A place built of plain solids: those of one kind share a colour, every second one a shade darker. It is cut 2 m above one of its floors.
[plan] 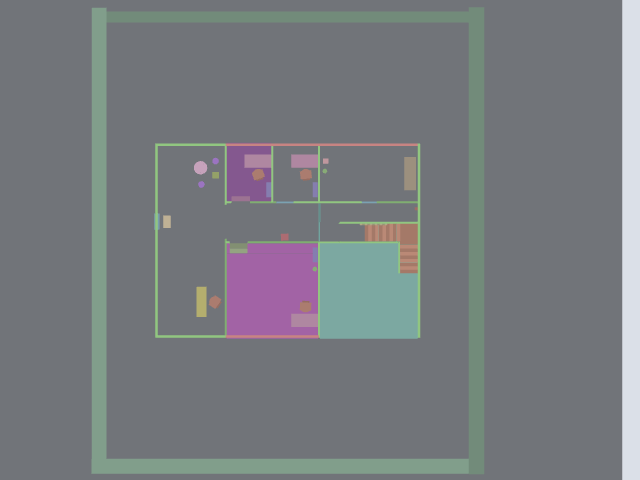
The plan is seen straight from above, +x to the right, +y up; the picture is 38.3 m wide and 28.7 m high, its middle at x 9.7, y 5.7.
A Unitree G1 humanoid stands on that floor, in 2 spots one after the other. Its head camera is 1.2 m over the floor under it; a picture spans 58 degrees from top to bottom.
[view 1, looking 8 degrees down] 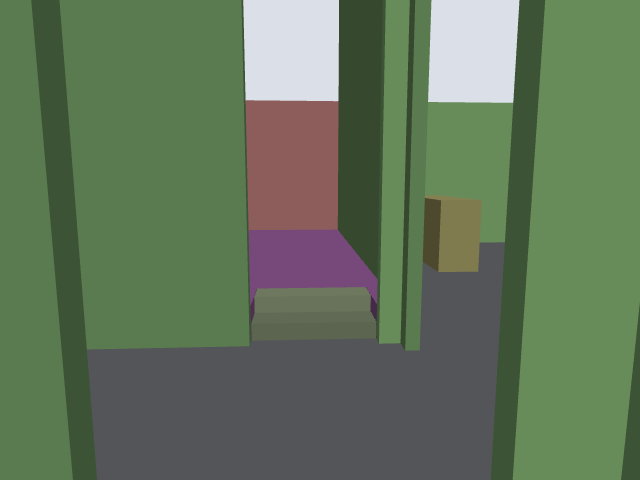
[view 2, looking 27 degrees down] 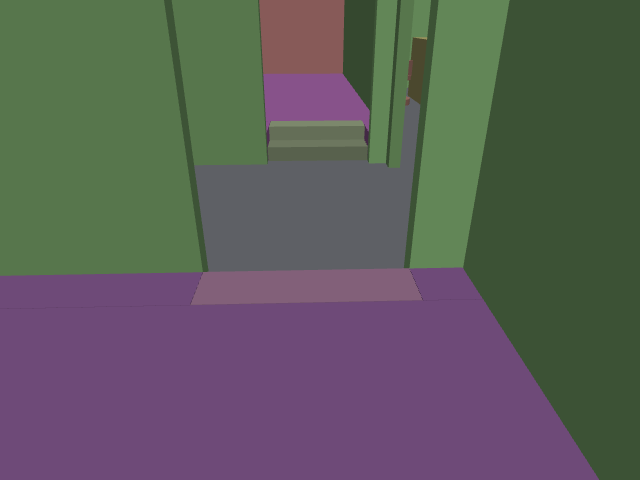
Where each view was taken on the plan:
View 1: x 4.97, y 9.02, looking -93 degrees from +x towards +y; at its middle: cell_level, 7.55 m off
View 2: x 4.97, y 10.02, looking -92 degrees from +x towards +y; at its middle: ground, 2.97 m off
